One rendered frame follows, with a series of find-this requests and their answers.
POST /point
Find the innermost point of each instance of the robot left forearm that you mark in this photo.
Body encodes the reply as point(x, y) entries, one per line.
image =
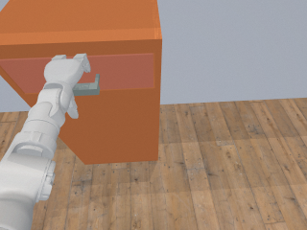
point(40, 131)

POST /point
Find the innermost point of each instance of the left robot upper arm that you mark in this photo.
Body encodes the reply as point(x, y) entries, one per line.
point(24, 180)

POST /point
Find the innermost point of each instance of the left robot hand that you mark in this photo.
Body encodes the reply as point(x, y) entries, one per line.
point(70, 71)

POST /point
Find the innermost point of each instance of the handle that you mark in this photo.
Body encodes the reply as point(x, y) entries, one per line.
point(87, 88)

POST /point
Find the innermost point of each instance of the cabinet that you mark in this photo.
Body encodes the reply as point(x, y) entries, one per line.
point(118, 125)

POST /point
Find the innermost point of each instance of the drawer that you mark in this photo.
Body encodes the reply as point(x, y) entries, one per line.
point(124, 71)

